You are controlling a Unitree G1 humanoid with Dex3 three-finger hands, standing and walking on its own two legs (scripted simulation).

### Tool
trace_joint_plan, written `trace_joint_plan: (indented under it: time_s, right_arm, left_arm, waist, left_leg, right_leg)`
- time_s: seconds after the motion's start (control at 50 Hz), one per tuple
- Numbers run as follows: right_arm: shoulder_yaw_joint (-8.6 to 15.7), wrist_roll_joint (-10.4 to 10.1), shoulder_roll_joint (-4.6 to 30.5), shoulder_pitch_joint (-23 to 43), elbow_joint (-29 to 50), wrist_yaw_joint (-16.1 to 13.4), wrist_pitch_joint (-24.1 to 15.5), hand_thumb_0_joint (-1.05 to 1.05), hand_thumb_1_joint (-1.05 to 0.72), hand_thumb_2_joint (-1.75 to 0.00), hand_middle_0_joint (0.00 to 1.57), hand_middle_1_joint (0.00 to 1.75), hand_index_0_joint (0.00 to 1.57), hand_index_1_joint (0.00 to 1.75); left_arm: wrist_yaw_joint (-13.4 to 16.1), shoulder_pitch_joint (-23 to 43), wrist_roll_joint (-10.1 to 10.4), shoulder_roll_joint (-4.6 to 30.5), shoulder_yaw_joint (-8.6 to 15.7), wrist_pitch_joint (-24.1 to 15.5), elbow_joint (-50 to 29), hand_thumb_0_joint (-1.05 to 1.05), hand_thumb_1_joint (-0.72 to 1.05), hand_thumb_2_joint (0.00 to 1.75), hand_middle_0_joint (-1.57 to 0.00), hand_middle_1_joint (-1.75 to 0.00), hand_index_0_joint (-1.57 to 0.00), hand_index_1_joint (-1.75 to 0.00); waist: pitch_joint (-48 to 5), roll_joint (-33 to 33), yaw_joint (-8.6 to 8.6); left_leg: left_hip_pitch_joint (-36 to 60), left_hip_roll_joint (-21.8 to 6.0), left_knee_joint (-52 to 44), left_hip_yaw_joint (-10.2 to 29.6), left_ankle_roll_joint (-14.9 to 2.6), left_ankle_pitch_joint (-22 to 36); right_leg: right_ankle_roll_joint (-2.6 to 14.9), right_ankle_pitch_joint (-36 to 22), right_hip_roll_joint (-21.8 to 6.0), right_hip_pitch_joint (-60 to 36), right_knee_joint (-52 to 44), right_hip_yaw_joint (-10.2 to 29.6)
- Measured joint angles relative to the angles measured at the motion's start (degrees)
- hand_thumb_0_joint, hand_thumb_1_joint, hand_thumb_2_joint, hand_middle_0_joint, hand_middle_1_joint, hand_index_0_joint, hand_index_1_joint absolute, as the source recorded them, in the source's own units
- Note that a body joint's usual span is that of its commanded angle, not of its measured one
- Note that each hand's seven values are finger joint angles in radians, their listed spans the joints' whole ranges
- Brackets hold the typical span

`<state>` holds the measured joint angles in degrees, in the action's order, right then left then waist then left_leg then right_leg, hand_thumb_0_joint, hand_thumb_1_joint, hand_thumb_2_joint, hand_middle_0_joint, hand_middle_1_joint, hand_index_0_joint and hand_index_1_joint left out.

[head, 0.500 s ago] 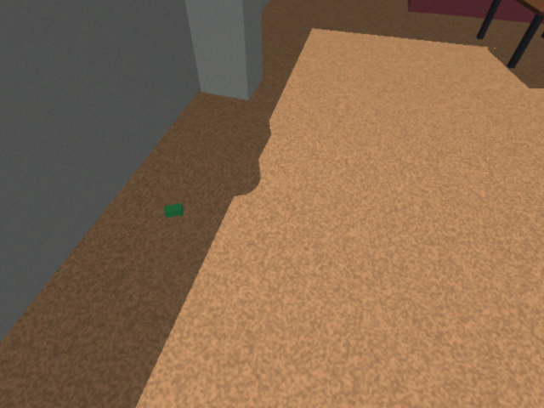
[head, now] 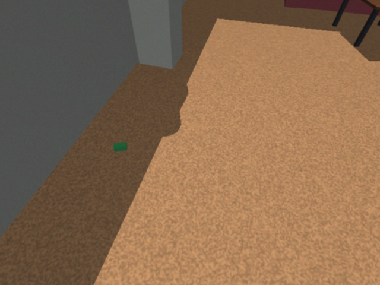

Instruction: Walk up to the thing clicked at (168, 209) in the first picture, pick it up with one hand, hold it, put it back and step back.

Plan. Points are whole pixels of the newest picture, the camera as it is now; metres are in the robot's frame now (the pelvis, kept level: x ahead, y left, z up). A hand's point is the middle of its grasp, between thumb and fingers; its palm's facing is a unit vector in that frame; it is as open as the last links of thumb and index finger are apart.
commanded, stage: stand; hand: left
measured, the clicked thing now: (120, 146) +1.06 +0.51 -0.76
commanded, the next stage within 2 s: walk up in 0.62 s
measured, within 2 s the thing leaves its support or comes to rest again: neither
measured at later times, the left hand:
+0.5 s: hand out of the picture +0.08 +0.25 -0.16, palm faces -0.01 -0.94 -0.33, open 7.4 cm
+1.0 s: hand out of the picture +0.08 +0.40 -0.19, palm faces +0.12 -0.91 -0.39, open 7.4 cm
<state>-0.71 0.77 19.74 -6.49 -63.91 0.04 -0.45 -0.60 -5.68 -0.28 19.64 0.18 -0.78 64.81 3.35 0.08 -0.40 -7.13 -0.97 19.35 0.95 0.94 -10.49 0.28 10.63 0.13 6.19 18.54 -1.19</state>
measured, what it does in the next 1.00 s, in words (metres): walks ahead: left foot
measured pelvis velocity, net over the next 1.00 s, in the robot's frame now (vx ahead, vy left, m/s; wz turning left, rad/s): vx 0.09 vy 0.09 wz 0.13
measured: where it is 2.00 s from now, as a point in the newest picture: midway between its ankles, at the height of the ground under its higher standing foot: (166, 230)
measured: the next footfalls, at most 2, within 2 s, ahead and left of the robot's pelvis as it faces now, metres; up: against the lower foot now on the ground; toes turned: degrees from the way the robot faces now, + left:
left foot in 0.96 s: +0.19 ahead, +0.24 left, +0.00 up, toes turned +12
right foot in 1.42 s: +0.43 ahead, +0.01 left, +0.00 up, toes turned +8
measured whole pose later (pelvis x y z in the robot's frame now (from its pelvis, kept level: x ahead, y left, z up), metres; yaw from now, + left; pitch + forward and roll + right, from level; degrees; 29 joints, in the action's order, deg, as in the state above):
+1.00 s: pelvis +0.09 +0.09 -0.04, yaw +8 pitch -3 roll +0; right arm 6.5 2.3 25.2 -14.2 -54.4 4.8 -1.6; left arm -2.9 -16.3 -2.1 27.5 5.9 -1.7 56.5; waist 4.6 -3.5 -1.4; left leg -22.6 -3.6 40.1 -3.2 0.5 -13.6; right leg 0.9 29.4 -9.9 4.3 41.4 -4.3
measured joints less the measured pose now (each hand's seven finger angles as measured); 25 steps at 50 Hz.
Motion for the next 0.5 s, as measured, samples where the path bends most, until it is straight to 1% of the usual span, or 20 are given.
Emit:
trace_joint_plan:
  time_s: [0.5]
  right_arm:
    - [-0.1,0.0,0.1,0.3,0.0,-0.3,-0.2,0.01,-0.90,-0.90,0.21,0.30,0.20,0.30]
  left_arm:
    - [0.1,0.0,0.0,0.0,0.1,0.3,0.0,0.00,0.90,0.90,-0.20,-0.30,-0.20,-0.30]
  waist:
    - [-0.1,-0.1,-0.08]
  left_leg:
    - [1.1,0.4,-0.7,-0.2,-0.28,-0.3]
  right_leg:
    - [-0.31,0.4,-0.4,-1.0,-0.6,0.2]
